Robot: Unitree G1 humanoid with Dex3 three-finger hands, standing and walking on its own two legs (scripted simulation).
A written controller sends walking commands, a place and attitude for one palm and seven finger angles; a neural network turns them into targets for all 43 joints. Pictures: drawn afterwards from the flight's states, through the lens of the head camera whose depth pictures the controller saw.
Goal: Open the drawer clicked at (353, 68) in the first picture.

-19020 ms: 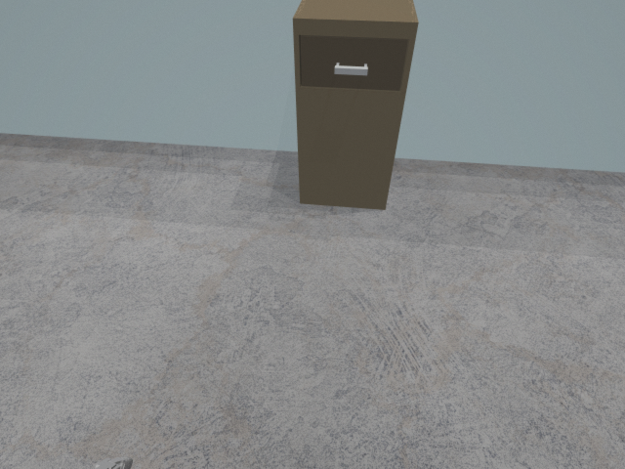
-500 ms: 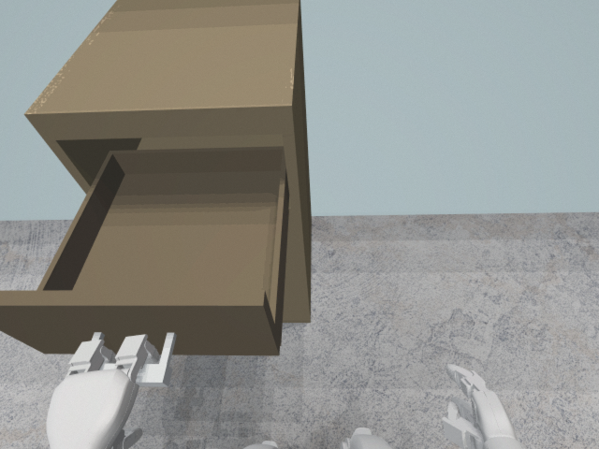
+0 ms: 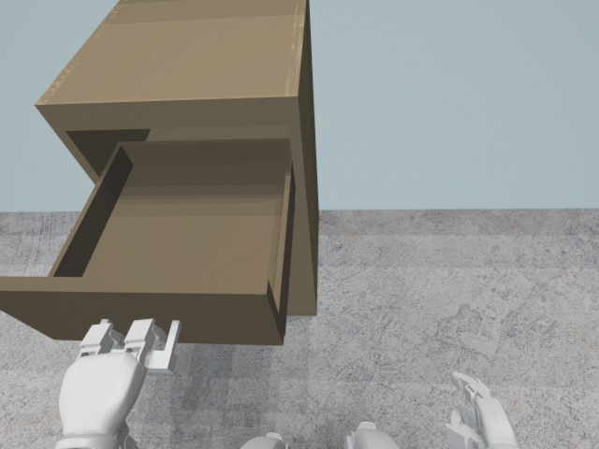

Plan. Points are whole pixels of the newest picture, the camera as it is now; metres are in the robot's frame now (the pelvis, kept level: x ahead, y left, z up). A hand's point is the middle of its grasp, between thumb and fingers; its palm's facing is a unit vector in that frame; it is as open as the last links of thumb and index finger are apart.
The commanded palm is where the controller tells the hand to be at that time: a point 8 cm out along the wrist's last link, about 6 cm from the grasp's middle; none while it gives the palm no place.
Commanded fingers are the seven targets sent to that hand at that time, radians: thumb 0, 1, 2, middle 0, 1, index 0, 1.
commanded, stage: lift the hand off the handle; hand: left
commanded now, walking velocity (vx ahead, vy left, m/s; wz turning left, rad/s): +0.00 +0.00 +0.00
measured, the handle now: (134, 344) +0.25 +0.25 +0.00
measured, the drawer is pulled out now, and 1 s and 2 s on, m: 0.30 0.30 0.30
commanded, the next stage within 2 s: none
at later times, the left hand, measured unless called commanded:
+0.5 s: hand (119, 376) +0.20 +0.25 +0.02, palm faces -0.02 -0.08 -1.00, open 13.7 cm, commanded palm +0.18 +0.25 +0.07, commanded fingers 0.00 -0.50 0.30 -0.30 -1.20 -0.30 -1.20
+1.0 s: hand (98, 367) +0.20 +0.26 +0.05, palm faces -0.01 -0.11 -0.99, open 13.6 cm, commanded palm +0.19 +0.25 +0.11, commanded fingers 0.00 -0.50 0.30 -0.30 -1.20 -0.30 -1.20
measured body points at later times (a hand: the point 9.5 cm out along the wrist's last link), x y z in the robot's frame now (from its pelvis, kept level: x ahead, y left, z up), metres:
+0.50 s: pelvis +0.02 +0.01 +0.02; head +0.05 -0.02 +0.47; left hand +0.20 +0.25 +0.07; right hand +0.21 -0.23 -0.08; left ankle -0.02 +0.11 -0.66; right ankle +0.04 -0.07 -0.66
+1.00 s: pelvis +0.03 +0.03 +0.04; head +0.06 -0.01 +0.49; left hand +0.20 +0.26 +0.10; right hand +0.23 -0.20 -0.06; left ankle -0.02 +0.11 -0.66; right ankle +0.04 -0.07 -0.66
